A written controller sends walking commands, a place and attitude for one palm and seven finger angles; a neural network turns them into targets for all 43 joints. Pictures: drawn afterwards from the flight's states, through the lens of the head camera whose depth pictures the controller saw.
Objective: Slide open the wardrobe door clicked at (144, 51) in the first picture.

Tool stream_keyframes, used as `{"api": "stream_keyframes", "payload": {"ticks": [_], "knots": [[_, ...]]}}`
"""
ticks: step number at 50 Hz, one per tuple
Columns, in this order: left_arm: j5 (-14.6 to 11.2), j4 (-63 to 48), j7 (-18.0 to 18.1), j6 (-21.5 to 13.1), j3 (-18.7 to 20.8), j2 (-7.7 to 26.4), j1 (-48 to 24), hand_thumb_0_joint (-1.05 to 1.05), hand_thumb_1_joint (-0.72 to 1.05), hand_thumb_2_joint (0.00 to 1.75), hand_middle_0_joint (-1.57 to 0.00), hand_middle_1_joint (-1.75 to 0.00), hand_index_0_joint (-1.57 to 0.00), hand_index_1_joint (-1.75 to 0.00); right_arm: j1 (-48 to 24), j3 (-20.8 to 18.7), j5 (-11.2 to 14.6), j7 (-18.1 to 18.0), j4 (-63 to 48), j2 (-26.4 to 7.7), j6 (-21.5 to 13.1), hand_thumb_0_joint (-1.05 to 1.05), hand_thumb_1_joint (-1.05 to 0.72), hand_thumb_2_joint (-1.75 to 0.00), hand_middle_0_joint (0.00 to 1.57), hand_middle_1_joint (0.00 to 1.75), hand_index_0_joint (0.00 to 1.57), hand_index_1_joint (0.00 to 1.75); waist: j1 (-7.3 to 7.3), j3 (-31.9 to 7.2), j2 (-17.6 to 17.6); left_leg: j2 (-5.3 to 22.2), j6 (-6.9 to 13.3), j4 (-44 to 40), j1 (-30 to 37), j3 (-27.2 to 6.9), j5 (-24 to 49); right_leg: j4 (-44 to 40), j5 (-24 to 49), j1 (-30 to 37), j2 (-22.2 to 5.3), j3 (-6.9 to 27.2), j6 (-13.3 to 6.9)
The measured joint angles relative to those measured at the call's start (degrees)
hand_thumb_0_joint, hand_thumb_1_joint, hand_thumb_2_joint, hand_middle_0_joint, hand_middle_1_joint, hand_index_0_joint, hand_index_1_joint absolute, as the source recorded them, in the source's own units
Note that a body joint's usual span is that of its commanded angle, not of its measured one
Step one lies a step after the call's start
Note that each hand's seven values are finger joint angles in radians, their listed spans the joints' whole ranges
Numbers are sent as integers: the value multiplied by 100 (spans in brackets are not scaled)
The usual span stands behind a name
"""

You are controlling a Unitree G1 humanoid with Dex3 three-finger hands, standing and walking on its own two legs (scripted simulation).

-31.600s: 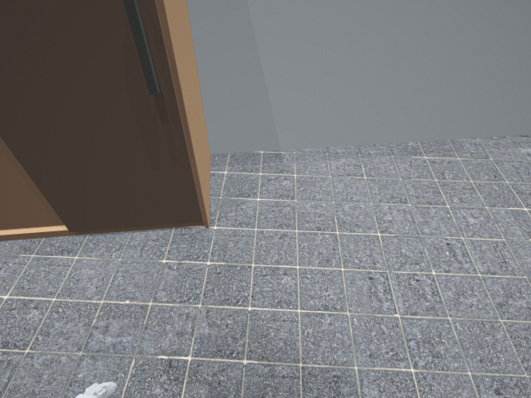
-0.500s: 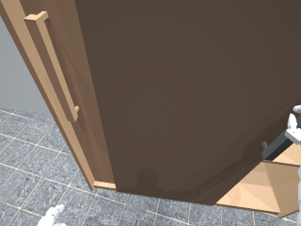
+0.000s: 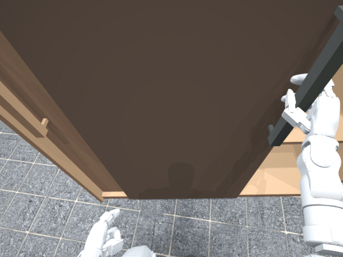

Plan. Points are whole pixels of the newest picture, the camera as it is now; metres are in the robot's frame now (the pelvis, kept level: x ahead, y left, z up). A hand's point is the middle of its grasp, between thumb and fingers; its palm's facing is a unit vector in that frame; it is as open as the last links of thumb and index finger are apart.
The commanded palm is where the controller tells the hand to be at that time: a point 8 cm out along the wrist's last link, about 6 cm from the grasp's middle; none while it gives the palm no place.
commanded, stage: stop walking and hold the door there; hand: right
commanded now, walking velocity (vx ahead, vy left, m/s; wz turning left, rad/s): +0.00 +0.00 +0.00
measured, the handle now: (299, 93) +0.42 -0.27 +0.13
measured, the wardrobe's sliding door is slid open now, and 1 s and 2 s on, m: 0.42 0.43 0.43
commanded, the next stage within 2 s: loosen the grip on the handle in 0.82 s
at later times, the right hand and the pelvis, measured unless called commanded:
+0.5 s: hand (282, 110) +0.38 -0.23 +0.12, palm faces +0.44 +0.87 -0.21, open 5.9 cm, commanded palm +0.35 -0.25 +0.10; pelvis +0.00 +0.05 -0.01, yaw +2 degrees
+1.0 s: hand (288, 108) +0.38 -0.24 +0.13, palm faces +0.41 +0.88 -0.22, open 6.2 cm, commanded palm +0.32 -0.27 +0.12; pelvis -0.01 +0.06 -0.01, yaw +2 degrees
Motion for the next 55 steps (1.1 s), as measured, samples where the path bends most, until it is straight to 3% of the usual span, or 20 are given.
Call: {"api": "stream_keyframes", "payload": {"ticks": [11,17,22,34,46,48,49,52,55], "knots": [[-1,-87,37,-114,105,310,2,1,90,89,-21,-30,-21,-30,58,-43,95,-59,6,-75,167,-14,-70,-76,45,140,30,140,30,-16,-34,-58,51,-1519,785,-81,54,-126,69,77,-95,-3,90],[-43,-80,56,-119,105,419,-33,1,90,90,-21,-30,-21,-30,116,-308,110,-44,272,-334,130,-17,-68,-77,45,140,32,140,125,-113,8,-28,76,-2766,1344,-136,854,397,-202,-194,-107,-93,219],[-116,-24,118,-75,188,517,47,1,90,90,-21,-30,-20,-30,217,-606,140,-63,700,-458,97,-19,-66,-78,45,140,32,140,290,-275,-230,-245,159,-2777,1347,-78,764,609,-328,-295,-324,-19,352],[-204,161,216,118,379,849,435,1,90,90,-20,-30,-20,-30,280,-901,93,6,1533,-688,-16,-21,-63,-79,45,140,34,140,397,-634,-336,-449,332,-2706,1406,-88,652,829,-530,-282,-531,-4,523],[-226,181,250,191,376,821,513,1,90,90,-20,-30,-20,-30,96,-872,33,120,2015,-776,-178,-22,-64,-77,45,140,39,140,423,-686,-372,-439,313,-2655,1341,-116,677,824,-486,-311,-527,-37,505],[-46,131,128,86,470,725,585,1,90,90,-20,-30,-20,-30,-271,-1157,-422,527,2215,-761,-155,-22,-59,-76,45,140,41,140,280,-705,-283,-436,306,-2533,1146,-151,689,868,-451,-453,-531,-82,469],[9,173,86,-13,468,672,596,1,90,90,-20,-30,-20,-30,-490,-1270,-516,683,2342,-770,-40,-22,-56,-76,45,140,41,140,272,-791,-177,-391,314,-2382,956,-125,666,888,-369,-598,-487,-73,467],[73,126,0,-173,483,638,586,1,90,90,-21,-30,-20,-30,-720,-1476,-440,802,2334,-705,284,-18,-49,-73,45,140,43,140,335,-957,-88,-342,322,-2143,673,-38,601,918,-310,-812,-438,-5,482],[92,12,-27,-237,483,733,494,1,90,90,-21,-30,-21,-30,-705,-1377,-436,504,2326,-682,430,-11,-38,-67,40,133,37,138,459,-983,-222,-328,300,-1944,510,-39,575,1162,-362,-997,-434,-15,438]]}}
